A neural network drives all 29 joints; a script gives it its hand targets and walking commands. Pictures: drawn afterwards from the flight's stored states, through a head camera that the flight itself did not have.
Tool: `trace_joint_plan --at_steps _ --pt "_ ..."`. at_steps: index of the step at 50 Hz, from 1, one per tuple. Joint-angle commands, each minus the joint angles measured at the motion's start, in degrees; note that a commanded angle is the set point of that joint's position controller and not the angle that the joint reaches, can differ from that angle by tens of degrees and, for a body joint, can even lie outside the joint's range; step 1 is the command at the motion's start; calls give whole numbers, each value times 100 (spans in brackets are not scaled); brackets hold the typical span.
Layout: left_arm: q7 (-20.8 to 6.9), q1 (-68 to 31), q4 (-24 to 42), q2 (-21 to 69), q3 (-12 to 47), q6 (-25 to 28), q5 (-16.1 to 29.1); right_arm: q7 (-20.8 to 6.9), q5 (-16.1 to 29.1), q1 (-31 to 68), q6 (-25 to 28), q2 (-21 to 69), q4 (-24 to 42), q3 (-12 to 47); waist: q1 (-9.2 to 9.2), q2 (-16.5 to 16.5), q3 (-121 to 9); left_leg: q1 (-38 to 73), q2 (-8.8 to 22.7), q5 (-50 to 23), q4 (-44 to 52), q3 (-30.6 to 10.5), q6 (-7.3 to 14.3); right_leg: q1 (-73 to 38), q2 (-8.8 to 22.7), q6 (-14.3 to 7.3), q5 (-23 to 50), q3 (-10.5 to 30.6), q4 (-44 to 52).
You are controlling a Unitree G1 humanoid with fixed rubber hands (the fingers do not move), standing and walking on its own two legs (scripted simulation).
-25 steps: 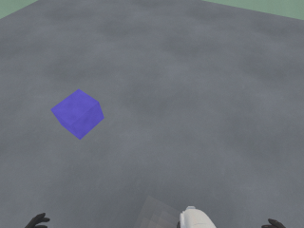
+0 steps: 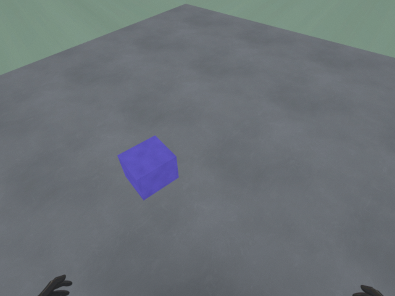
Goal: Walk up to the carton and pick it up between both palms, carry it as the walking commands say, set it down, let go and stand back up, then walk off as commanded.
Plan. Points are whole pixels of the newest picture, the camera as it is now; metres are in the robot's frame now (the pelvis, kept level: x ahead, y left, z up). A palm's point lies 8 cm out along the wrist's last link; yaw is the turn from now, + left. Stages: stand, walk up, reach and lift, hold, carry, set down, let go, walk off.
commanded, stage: walk up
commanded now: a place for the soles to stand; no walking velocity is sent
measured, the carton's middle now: (149, 166) +0.93 +0.30 -0.65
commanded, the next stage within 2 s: none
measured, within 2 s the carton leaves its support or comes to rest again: neither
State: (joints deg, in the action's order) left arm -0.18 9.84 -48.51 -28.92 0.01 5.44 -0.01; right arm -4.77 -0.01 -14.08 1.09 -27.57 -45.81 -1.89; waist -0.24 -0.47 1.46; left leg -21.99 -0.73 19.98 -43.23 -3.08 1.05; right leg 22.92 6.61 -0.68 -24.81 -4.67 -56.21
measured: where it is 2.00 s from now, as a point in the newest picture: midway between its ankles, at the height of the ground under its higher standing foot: (184, 253)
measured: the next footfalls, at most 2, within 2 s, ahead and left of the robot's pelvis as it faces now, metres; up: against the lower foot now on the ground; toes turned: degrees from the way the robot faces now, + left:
right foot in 0.22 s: +0.18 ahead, -0.14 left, +0.00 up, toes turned -4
left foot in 0.54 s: +0.20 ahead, +0.14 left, +0.00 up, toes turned +7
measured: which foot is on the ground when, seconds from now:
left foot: down 0.00-0.22, up 0.24-0.52, down 0.54-0.84, up 0.86-1.00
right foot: up 0.00-0.20, down 0.22-0.54, up 0.56-0.82, down 0.84-1.00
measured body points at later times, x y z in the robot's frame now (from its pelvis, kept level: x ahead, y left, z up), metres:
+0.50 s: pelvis +0.11 +0.00 +0.00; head +0.11 -0.01 +0.45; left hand +0.18 +0.36 -0.06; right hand +0.26 -0.32 -0.09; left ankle +0.14 +0.13 -0.69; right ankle +0.14 -0.14 -0.71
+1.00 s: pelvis +0.22 +0.00 +0.00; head +0.23 -0.02 +0.45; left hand +0.24 +0.36 -0.06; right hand +0.38 -0.30 -0.11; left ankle +0.22 +0.14 -0.67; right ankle +0.29 -0.11 -0.71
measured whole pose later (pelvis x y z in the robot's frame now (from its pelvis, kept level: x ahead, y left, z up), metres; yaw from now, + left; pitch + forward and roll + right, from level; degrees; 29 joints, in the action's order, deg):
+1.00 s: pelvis +0.22 +0.00 +0.00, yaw +14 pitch -4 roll +0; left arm -0.3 12.1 -48.7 -28.5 0.0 5.9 0.0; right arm -4.5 0.0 -15.9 1.8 -27.4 -45.2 -1.9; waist -0.2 -2.7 5.6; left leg -25.8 -0.7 23.0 -58.7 -3.4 0.9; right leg 17.5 5.4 -0.9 -18.5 -6.9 -40.3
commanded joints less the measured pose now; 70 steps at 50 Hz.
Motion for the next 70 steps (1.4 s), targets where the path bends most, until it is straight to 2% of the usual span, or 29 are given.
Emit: trace_joint_plan --at_steps 1,7,9,11,12,14,16,23,25,27,28,32,36,39,40,41,42,43,47,53,55,56,57,58,60,63,66,69,70 --pt "-56 -341 423 -1046 -501 111 -39 235 -16 -912 225 -1335 256 -666 -411 -879 -141 2075 956 -2745 1885 -2364 1037 1641 -286 8 -362 370 241" --pt "3 -102 438 -789 -551 203 -13 181 -75 -599 133 -1230 453 -592 -258 -1092 -471 1343 994 -3053 1540 -2165 1330 398 -639 -77 82 -9 1632" --pt "44 868 183 -890 -648 276 -49 146 -9 -18 97 -1037 645 -508 350 -760 -814 42 564 -2429 671 -1466 850 -1745 -662 -236 1269 77 2931" --pt "166 1748 68 -1855 -986 280 -212 129 -23 -105 170 -223 841 -221 748 1217 -1418 -2309 -458 1003 -1796 -375 179 -3909 1995 -1086 -175 3261 3915" --pt "168 1230 175 -2058 -1041 251 -187 164 -144 38 125 -835 739 -366 609 499 -1046 -2744 -45 1052 -2507 -571 101 -3350 2417 -1416 -1527 3865 4128" --pt "140 677 266 -1643 -897 256 -112 67 -143 9 78 -1165 497 -486 321 -17 -137 -2366 442 219 -2270 -624 81 -2138 1966 -1282 -1644 2737 4103" --pt "79 504 316 -1506 -877 222 -119 -38 -97 -85 87 -1050 415 -526 215 680 240 -1854 550 331 -1505 -339 -40 -1458 1552 -1132 -1402 1831 4254" --pt "-80 -331 457 -1798 -913 108 -225 -142 -42 -710 63 -949 152 -610 -295 1238 229 126 525 179 75 452 -2 -429 1511 -908 -1172 608 3927" --pt "-93 -263 449 -1309 -742 -3 -280 -6 -58 -1692 146 -1024 -279 -684 -704 -81 -444 1662 5 156 904 559 81 -43 826 -611 -834 -158 1735" --pt "-43 -406 730 -463 -500 -42 -74 234 -177 -1515 280 -1828 38 -752 -766 -2235 501 1523 1148 2012 3174 -3784 618 2265 -364 -174 -786 46 -1249" --pt "-37 -506 660 -875 -558 -62 -57 266 -120 -1028 308 -1976 276 -768 -540 -1229 597 1206 1545 1794 3417 -4477 775 2310 -313 -141 -472 581 -1235" --pt "-73 -114 419 -1092 -544 11 -21 326 -38 -960 295 -1413 306 -655 -316 -806 -16 1754 1022 -2043 1923 -2505 981 1561 -219 -2 -374 462 -38" --pt "-47 -58 450 -881 -563 54 -25 271 -102 -1012 219 -1386 352 -618 -362 -992 -345 1479 1117 -2046 1687 -2328 1367 930 -409 -40 -336 102 899" --pt "-15 717 168 -798 -626 167 -21 198 -92 -262 108 -1307 602 -558 168 -907 -508 122 755 -1542 1114 -1590 1098 -970 -730 -115 706 -275 2396" --pt "47 1368 11 -1105 -745 221 -97 176 -24 -100 113 -985 722 -458 552 -350 -782 -789 450 -1164 211 -1232 733 -2352 -517 -259 995 239 2880" --pt "122 1974 -68 -1661 -958 252 -228 163 9 -220 167 -425 830 -287 856 1081 -1205 -1952 -336 -394 -1572 -592 286 -3504 873 -670 -259 2206 3567" --pt "154 1678 94 -2044 -1034 236 -218 219 -93 -262 173 -436 801 -243 675 1125 -853 -2811 -417 1072 -2380 -450 130 -3342 2255 -1130 -1134 3804 4162" --pt "143 1328 150 -2065 -1023 212 -165 232 -166 46 126 -1058 750 -413 601 200 -528 -2890 1 901 -2699 -799 104 -2749 2340 -1329 -2100 3843 4224" --pt "70 519 288 -1609 -864 176 -121 3 -89 -286 75 -1138 378 -553 183 853 467 -1761 443 121 -1530 -287 -94 -1027 1423 -1075 -1670 1777 4280" --pt "-27 -91 393 -1841 -882 93 -185 -110 -72 -658 33 -1011 238 -585 -195 1282 450 -104 474 156 -181 353 -45 -223 1448 -942 -1341 902 4006" --pt "-36 -213 408 -1586 -797 7 -239 -30 -73 -1463 99 -1001 -98 -621 -580 554 -79 1149 193 -73 698 665 26 -101 1008 -710 -779 232 2508" --pt "-14 43 406 -1062 -650 -53 -212 81 -128 -1921 173 -1157 -250 -675 -752 -657 -295 1759 -15 471 1277 58 165 297 533 -534 -420 -75 743" --pt "17 48 548 -480 -505 -53 -77 212 -235 -1865 233 -1694 -52 -769 -814 -2202 164 1693 964 1690 2479 -2626 519 1561 -126 -239 -564 -174 -934" --pt "39 -100 630 -726 -529 -85 -2 258 -185 -1270 283 -1899 287 -734 -554 -1734 557 1233 1385 1914 3299 -4313 690 2235 -429 -166 -656 477 -1305" --pt "2 -92 403 -1287 -562 -116 -48 300 -93 -780 263 -1893 387 -733 -343 -729 627 987 1476 912 2882 -4087 856 1942 -215 -98 -180 781 -1151" --pt "-5 247 330 -1119 -568 -43 -11 303 -97 -914 215 -1418 399 -641 -317 -984 -66 1562 967 -1375 1890 -2361 1039 1347 -218 8 -593 338 81" --pt "29 352 332 -929 -581 28 -4 251 -159 -958 149 -1421 434 -619 -310 -1097 -295 1158 1100 -1559 1645 -2239 1405 773 -363 -56 -535 36 896" --pt "108 1390 -38 -975 -678 179 -40 166 -116 -127 22 -1190 731 -523 395 -792 -530 -566 538 -825 588 -1262 952 -1657 -680 -166 815 -241 2637" --pt "188 2103 -176 -1495 -863 229 -175 155 -44 -169 43 -681 883 -386 757 470 -895 -1653 -58 -319 -1064 -781 509 -2928 181 -450 149 1326 3303"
